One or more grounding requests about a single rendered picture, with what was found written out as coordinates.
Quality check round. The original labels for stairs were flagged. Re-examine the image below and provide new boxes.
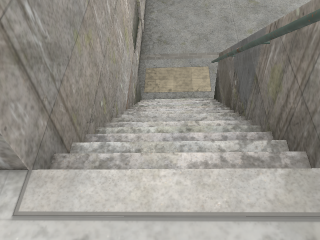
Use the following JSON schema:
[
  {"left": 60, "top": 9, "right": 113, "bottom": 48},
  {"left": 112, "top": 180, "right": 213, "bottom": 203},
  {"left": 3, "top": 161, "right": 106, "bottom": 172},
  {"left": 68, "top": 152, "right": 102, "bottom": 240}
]
[{"left": 50, "top": 98, "right": 311, "bottom": 170}]

